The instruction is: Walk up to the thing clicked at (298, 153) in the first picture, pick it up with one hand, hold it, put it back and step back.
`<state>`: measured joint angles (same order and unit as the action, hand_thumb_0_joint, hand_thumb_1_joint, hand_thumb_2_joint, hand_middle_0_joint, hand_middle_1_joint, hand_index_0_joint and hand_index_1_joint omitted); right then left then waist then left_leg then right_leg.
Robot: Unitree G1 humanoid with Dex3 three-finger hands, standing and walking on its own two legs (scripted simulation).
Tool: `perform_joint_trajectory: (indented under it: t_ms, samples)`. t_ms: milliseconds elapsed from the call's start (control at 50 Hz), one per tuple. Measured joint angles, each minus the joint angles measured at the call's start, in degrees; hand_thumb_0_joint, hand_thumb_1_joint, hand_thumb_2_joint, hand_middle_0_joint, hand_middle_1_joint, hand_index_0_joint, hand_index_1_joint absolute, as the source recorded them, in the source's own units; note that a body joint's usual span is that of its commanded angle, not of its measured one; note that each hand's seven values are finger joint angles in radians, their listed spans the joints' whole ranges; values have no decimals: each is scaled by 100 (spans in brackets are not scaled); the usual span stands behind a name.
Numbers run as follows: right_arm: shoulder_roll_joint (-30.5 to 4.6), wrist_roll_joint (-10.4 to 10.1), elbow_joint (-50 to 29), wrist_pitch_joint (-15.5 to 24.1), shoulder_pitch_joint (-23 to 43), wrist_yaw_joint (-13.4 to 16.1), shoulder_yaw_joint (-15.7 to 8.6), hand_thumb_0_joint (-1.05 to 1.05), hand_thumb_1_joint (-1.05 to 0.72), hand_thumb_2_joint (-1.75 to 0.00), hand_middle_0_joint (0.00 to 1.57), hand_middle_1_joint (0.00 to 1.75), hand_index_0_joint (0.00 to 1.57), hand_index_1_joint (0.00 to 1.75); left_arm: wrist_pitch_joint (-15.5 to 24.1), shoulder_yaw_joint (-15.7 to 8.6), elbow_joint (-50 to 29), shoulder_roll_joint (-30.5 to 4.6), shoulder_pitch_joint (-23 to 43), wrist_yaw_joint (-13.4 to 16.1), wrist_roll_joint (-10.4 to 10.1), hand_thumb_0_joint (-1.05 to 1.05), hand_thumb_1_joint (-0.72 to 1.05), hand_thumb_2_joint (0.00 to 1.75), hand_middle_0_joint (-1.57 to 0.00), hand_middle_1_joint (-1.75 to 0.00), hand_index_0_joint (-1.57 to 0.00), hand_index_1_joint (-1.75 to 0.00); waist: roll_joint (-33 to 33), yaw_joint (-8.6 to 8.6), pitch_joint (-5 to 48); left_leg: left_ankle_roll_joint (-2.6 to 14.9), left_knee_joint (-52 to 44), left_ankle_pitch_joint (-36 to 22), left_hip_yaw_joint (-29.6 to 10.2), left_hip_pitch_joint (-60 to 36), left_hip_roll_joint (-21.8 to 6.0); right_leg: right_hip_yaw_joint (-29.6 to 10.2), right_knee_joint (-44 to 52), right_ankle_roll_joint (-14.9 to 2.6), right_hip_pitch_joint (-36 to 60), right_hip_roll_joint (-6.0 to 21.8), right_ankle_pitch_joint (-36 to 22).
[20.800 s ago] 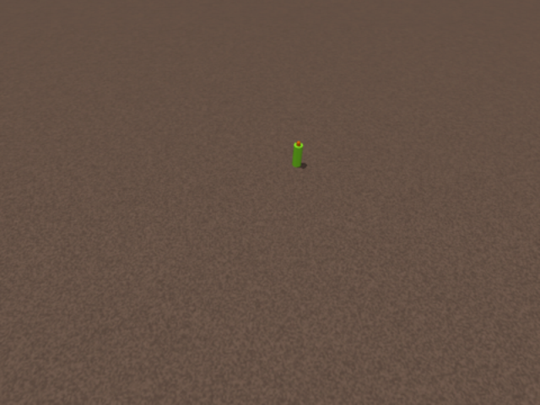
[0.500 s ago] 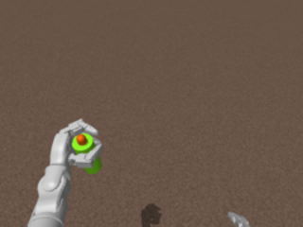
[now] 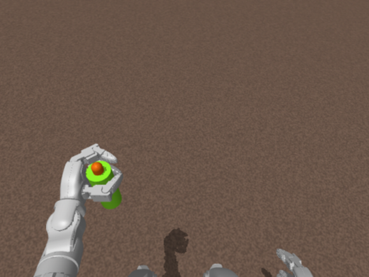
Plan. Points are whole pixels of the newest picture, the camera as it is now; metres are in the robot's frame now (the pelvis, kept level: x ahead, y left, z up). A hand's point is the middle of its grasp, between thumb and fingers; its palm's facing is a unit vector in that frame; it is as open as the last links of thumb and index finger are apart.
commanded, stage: crouch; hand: left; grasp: from the side
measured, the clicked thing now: (104, 184) +0.34 +0.18 -0.03
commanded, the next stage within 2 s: lower in 1.48 s
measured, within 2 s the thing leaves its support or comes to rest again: neither
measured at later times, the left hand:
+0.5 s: hand (121, 199) +0.38 +0.18 -0.25, palm faces +0.00 -1.00 -0.02, open 6.6 cm
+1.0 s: hand (130, 204) +0.42 +0.19 -0.41, palm faces +0.00 -1.00 -0.01, open 6.5 cm
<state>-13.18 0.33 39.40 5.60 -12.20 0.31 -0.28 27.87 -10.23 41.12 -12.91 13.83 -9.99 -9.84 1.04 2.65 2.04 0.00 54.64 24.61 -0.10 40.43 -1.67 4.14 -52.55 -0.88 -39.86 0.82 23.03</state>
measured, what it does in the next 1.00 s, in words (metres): lowers itself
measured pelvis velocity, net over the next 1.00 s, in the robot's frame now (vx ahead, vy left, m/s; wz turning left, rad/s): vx -0.08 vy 0.01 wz -0.09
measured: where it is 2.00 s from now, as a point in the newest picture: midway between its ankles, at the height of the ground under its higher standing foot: outside the picture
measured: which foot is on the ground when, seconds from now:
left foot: down 0.00-1.00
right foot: down 0.00-1.00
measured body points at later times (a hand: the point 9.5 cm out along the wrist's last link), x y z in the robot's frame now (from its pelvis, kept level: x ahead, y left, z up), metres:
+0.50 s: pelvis -0.04 +0.01 -0.21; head +0.14 +0.03 +0.20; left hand +0.37 +0.24 -0.24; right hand +0.08 -0.25 -0.33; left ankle +0.02 +0.12 -0.69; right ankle +0.03 -0.11 -0.69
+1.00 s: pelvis -0.08 +0.01 -0.36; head +0.14 +0.06 +0.03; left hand +0.42 +0.24 -0.41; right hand -0.02 -0.27 -0.47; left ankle +0.02 +0.12 -0.69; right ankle +0.03 -0.11 -0.69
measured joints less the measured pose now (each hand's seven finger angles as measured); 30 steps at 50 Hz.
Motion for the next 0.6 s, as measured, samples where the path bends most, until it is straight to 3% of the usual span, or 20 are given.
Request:
perform_joint_trajectory:
  t_ms: [220, 400, 520, 600]
  samples:
    - [-223, 179, -5, 109, 18, -172, -3, 1, -88, -90, 20, 30, 20, 30, 1188, -328, 1027, -299, 759, -345, -1, 6, -3, 116, -89, -116, -95, -114, 33, 257, 755, -9, 2716, 948, -122, 3146, -29, 58, -2679, -29, -3119, 53, 937]
    - [-150, 284, 63, -28, 272, -299, 95, 1, -89, -90, 20, 30, 20, 30, 1317, -699, 1343, -452, 1349, -323, 5, 6, -3, 115, -89, -115, -95, -115, -113, 288, 896, 46, 4357, 1392, -149, 5040, -26, 45, -4280, -35, -5002, 99, 1344]
    - [-80, 371, 147, -20, 413, -418, 144, 1, -90, -90, 20, 30, 20, 30, 1448, -785, 1792, -563, 1769, -370, 128, 6, -3, 115, -89, -115, -96, -115, -113, 312, 902, 87, 5195, 1481, -146, 6016, -11, 22, -5113, -28, -5976, 140, 1426]
    - [-78, 454, 161, -12, 490, -495, 209, 0, -90, -90, 20, 30, 20, 30, 1620, -977, 2202, -707, 2158, -355, 276, 5, -3, 115, -89, -115, -96, -115, -33, 421, 845, 91, 5796, 1499, -183, 6668, -14, 45, -5692, -48, -6615, 156, 1432]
